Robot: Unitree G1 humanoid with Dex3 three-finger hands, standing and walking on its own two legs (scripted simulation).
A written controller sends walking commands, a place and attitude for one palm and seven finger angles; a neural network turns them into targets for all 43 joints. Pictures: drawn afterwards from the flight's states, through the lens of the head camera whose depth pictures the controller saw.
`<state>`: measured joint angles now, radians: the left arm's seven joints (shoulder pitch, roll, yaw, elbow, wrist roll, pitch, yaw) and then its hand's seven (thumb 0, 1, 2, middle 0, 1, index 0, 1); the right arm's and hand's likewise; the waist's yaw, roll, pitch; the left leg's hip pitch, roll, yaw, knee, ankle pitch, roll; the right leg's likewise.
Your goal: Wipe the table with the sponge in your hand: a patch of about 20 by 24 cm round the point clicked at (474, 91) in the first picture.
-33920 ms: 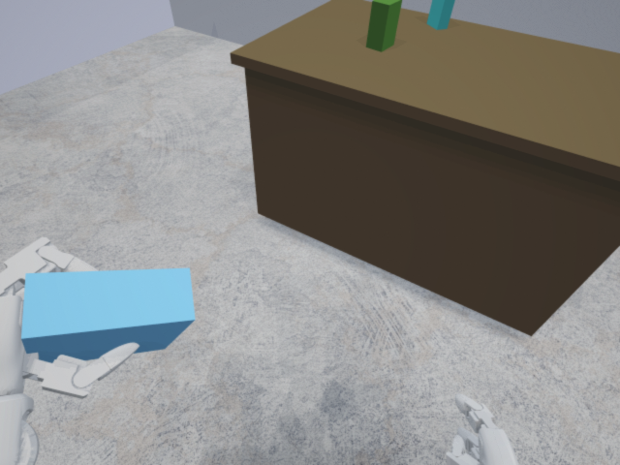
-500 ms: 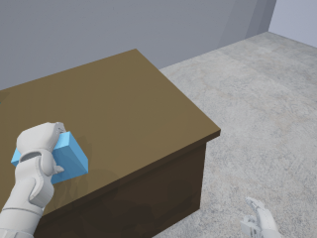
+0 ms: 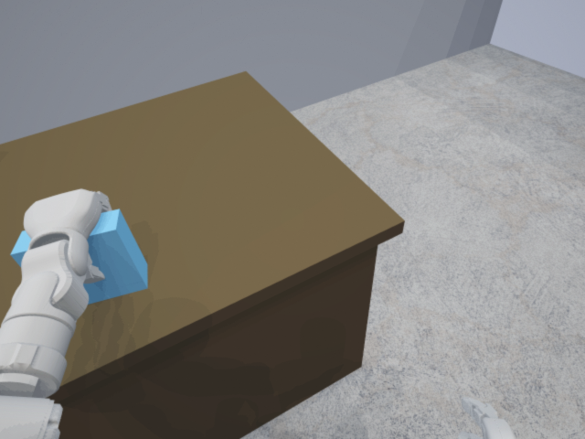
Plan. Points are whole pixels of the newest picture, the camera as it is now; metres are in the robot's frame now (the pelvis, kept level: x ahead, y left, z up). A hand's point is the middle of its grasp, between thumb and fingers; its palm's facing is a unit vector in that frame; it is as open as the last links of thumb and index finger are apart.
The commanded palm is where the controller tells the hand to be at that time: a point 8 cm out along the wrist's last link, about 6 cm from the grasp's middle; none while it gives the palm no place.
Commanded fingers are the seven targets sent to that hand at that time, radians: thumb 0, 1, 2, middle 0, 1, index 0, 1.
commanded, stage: wipe forward along the middle lane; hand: left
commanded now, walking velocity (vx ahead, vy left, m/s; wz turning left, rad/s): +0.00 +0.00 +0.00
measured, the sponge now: (94, 271) +0.34 +0.34 +0.06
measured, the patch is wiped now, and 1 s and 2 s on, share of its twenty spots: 1.00 1.00 1.00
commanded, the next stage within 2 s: slide back across to the first lane in 0.96 s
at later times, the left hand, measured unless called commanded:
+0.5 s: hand (77, 220) +0.40 +0.37 +0.11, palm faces -0.12 +0.01 -0.99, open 9.5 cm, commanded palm +0.38 +0.38 +0.13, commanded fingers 0.00 0.10 1.30 -1.20 -1.60 -1.20 -1.60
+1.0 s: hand (68, 200) +0.44 +0.41 +0.11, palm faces -0.12 -0.01 -0.99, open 9.5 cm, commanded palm +0.43 +0.41 +0.14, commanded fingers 0.00 0.10 1.30 -1.20 -1.60 -1.20 -1.60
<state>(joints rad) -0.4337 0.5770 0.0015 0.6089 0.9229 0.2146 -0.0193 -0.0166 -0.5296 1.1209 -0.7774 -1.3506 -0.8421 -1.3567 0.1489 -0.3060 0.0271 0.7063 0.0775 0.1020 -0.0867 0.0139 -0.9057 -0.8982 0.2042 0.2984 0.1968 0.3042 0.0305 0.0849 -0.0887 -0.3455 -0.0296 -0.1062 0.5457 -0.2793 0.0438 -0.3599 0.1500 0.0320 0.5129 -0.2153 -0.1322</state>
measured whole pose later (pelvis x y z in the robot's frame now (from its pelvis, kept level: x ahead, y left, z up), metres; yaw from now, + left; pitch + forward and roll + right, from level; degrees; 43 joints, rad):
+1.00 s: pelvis +0.01 +0.06 +0.00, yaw +0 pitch +12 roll -2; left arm -0.82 0.69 0.03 1.09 1.03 0.10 0.05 0.00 -0.55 1.14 -0.79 -1.34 -0.85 -1.37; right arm 0.25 -0.30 0.02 0.71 0.08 0.12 -0.06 0.01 -0.91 -0.90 0.21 0.30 0.20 0.30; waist -0.05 0.06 -0.13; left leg -0.50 -0.05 -0.09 0.57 -0.28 0.04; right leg -0.47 0.12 0.05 0.47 -0.20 -0.06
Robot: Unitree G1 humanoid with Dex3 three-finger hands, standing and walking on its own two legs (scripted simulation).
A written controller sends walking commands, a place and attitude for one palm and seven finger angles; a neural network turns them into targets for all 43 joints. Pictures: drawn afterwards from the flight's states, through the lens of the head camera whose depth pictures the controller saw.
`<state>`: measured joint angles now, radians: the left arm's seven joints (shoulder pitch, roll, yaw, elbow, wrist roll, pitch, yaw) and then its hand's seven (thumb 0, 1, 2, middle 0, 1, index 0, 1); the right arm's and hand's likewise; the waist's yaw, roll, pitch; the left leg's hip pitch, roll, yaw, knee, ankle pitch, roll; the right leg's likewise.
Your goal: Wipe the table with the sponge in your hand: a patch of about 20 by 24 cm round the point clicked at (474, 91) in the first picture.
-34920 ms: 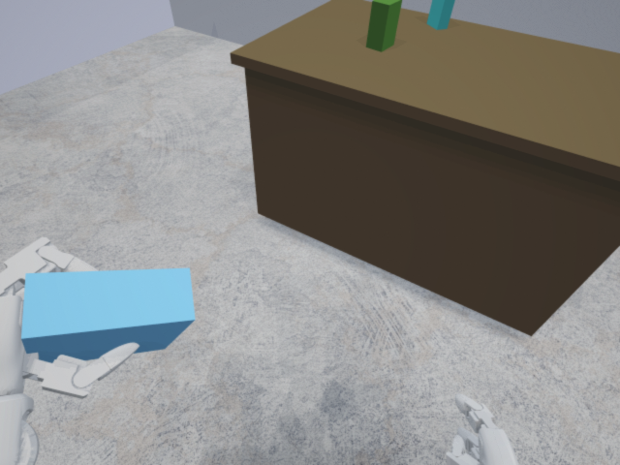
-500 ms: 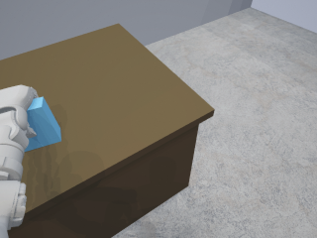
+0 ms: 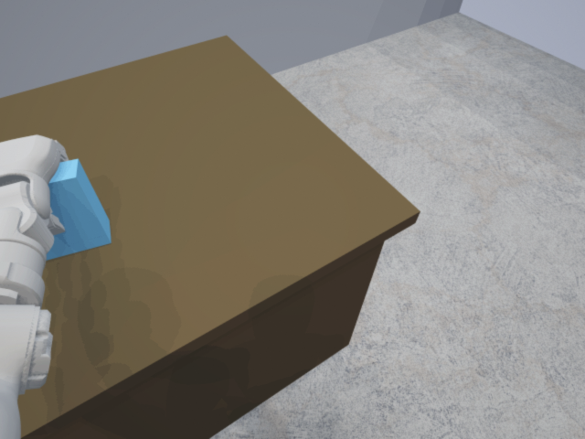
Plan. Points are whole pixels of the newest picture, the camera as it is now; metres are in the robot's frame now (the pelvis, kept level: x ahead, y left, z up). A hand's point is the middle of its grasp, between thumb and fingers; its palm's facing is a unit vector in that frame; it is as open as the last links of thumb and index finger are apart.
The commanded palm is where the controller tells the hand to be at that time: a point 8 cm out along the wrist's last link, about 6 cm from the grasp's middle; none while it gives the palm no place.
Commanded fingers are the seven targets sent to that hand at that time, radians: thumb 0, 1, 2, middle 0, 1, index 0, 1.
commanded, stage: slide back across to the first lane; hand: left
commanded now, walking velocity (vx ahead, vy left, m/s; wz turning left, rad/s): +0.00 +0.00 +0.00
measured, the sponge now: (52, 225) +0.41 +0.36 +0.06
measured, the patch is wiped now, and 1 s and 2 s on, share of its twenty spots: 1.00 1.00 1.00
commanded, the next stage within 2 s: wipe back along the first lane in 0.70 s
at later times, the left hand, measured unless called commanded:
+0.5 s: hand (3, 196) +0.42 +0.40 +0.11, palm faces -0.05 -0.03 -1.00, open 9.6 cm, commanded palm +0.38 +0.41 +0.16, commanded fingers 0.00 0.10 1.30 -1.20 -1.60 -1.20 -1.60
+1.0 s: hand out of the picture +0.39 +0.42 +0.11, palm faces -0.03 -0.02 -1.00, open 9.6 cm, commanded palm +0.34 +0.41 +0.15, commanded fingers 0.00 0.10 1.30 -1.20 -1.60 -1.20 -1.60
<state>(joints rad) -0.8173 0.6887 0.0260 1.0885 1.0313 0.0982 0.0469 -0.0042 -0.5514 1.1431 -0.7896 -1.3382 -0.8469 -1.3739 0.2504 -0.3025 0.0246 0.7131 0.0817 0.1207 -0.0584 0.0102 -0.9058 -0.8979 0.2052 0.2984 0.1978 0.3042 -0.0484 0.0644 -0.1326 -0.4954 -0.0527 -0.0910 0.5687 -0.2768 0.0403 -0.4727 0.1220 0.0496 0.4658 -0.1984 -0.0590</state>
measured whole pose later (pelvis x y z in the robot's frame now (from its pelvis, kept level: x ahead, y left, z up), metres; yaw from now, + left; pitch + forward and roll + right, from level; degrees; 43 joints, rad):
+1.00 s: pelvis +0.03 +0.06 +0.01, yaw +1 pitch +8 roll -3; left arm -0.45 0.65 0.09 0.59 0.96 0.12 0.02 -0.02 -0.49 1.12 -0.72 -1.41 -0.77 -1.45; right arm 0.19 -0.29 0.01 0.67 0.06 0.16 0.00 0.01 -0.91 -0.90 0.20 0.30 0.20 0.30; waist 0.03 0.08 -0.10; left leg -0.32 -0.11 -0.09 0.46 -0.27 0.11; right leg -0.29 0.05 0.06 0.36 -0.21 -0.02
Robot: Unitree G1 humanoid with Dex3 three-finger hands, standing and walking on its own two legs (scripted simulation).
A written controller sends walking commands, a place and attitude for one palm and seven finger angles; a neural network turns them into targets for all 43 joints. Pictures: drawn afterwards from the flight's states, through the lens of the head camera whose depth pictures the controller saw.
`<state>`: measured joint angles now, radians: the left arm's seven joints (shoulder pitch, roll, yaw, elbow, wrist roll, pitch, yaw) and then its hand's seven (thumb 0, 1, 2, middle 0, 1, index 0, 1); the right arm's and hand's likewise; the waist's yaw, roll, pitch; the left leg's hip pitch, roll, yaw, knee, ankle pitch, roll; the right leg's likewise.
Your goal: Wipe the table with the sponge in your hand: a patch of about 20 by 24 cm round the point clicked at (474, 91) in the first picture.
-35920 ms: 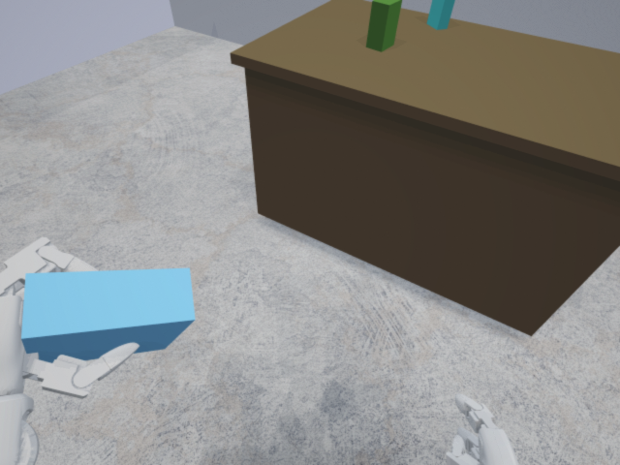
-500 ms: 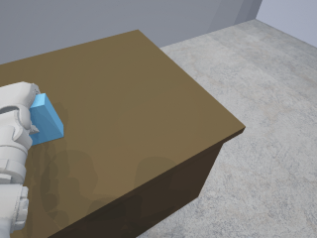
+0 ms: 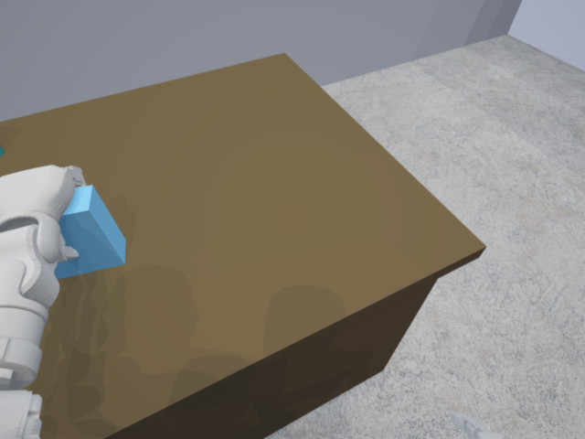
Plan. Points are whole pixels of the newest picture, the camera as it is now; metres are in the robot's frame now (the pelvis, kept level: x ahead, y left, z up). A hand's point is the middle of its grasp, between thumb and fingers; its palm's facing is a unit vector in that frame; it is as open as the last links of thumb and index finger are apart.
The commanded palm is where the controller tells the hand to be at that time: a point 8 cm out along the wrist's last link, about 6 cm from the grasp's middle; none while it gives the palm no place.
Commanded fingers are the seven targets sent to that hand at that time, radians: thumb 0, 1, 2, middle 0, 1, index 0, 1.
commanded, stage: wipe back along the first lane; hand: left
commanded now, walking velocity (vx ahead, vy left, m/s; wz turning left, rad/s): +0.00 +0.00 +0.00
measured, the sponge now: (68, 245) +0.35 +0.37 +0.05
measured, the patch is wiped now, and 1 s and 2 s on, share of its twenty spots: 1.00 1.00 1.00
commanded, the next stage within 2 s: lift the sponge slowly off the table in 1.46 s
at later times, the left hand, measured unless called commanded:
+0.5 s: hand (58, 245) +0.32 +0.34 +0.10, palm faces -0.01 -0.01 -1.00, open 9.6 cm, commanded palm +0.27 +0.32 +0.12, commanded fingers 0.00 0.10 1.30 -1.20 -1.60 -1.20 -1.60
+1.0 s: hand (61, 272) +0.28 +0.32 +0.10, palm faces +0.03 -0.02 -1.00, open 9.5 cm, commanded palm +0.23 +0.30 +0.13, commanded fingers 0.00 0.10 1.30 -1.20 -1.60 -1.20 -1.60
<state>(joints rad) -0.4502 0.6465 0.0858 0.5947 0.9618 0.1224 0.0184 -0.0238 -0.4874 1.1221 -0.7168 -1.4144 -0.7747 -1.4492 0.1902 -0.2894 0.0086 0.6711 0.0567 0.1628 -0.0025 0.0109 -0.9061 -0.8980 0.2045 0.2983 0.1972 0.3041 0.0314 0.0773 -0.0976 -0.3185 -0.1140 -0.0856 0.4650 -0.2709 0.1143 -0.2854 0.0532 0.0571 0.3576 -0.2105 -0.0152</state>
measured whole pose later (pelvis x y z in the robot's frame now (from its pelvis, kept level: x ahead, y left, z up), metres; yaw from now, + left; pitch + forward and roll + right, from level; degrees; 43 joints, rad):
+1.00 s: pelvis +0.00 -0.03 +0.00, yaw +0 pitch +4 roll -2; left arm -0.08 0.59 0.04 0.13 0.89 0.34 0.02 0.01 -0.45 1.10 -0.68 -1.45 -0.74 -1.48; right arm 0.09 -0.29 0.04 0.65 0.07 0.12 -0.01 0.01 -0.91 -0.90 0.20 0.30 0.20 0.30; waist 0.07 0.10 -0.08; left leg -0.24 -0.09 -0.09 0.49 -0.30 0.09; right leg -0.22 0.07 0.05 0.40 -0.25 -0.03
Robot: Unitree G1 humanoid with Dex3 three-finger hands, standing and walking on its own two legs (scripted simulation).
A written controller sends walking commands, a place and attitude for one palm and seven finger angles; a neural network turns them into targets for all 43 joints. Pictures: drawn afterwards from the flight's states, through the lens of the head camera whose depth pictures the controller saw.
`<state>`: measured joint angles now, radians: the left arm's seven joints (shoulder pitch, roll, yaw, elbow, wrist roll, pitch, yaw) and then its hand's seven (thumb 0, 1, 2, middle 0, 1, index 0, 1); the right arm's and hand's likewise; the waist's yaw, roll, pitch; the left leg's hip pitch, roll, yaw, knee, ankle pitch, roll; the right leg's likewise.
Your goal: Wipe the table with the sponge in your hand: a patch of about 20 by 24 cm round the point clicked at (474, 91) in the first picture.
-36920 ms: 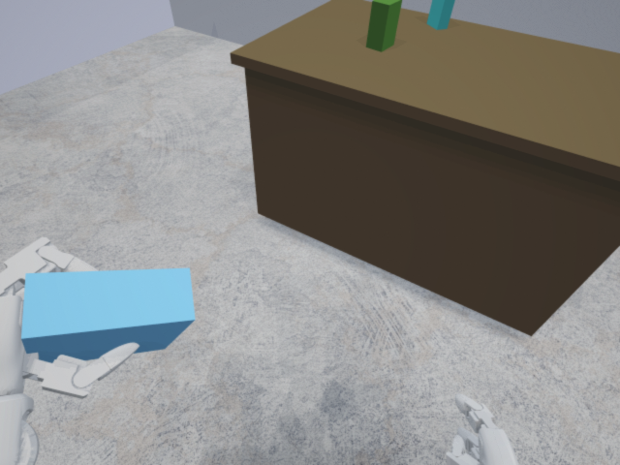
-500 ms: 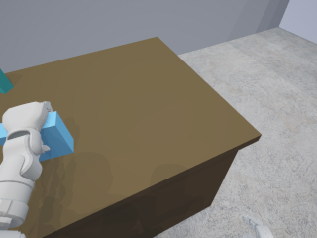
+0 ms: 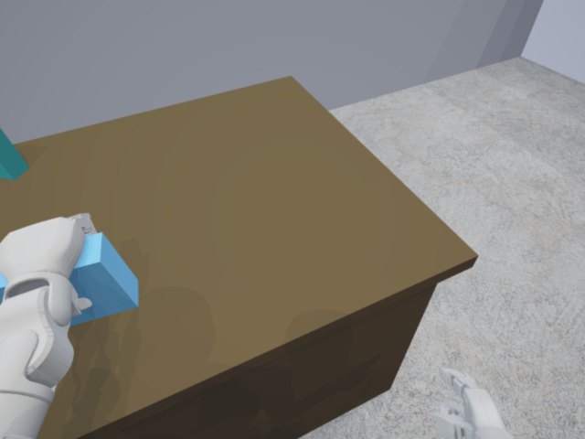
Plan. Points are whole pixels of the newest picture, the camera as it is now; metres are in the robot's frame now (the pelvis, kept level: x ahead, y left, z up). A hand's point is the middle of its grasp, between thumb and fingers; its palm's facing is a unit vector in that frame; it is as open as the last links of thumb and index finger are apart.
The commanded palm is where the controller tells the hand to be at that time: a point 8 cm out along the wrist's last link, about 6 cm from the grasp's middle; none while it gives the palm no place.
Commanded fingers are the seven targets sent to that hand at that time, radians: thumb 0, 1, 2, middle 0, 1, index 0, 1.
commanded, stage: wipe back along the first lane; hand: left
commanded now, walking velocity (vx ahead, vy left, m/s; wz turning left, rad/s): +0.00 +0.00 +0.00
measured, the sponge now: (80, 292) +0.28 +0.35 +0.05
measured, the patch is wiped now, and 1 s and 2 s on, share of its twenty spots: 1.00 1.00 1.00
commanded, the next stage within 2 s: lift the sponge slowly off the table in 0.46 s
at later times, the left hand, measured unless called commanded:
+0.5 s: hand (67, 301) +0.24 +0.32 +0.10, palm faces +0.09 -0.05 -0.99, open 9.5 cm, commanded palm +0.19 +0.30 +0.13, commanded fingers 0.00 0.10 1.30 -1.20 -1.60 -1.20 -1.60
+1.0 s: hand (65, 311) +0.22 +0.31 +0.11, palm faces +0.08 -0.10 -0.99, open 9.5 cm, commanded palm +0.18 +0.30 +0.16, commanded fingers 0.00 0.10 1.30 -1.20 -1.60 -1.20 -1.60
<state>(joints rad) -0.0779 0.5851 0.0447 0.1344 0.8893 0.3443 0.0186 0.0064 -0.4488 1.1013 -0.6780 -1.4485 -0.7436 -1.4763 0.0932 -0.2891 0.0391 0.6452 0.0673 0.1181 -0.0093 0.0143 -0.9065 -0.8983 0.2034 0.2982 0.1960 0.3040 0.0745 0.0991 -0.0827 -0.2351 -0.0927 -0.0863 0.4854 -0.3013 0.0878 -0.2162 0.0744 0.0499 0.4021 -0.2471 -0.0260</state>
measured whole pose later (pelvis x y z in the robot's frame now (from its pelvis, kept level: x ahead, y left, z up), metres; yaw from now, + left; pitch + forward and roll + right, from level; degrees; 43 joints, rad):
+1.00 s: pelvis -0.01 +0.00 +0.00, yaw +0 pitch +0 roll -2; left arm 0.16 0.54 0.00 -0.22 0.86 0.46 -0.02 0.01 -0.46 1.08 -0.69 -1.43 -0.78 -1.42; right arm 0.06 -0.27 0.06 0.63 0.05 0.10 -0.01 0.02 -0.91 -0.90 0.20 0.30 0.20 0.30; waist 0.11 0.10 -0.06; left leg -0.17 -0.10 -0.07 0.48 -0.30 0.09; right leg -0.16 0.07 0.06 0.42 -0.25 -0.03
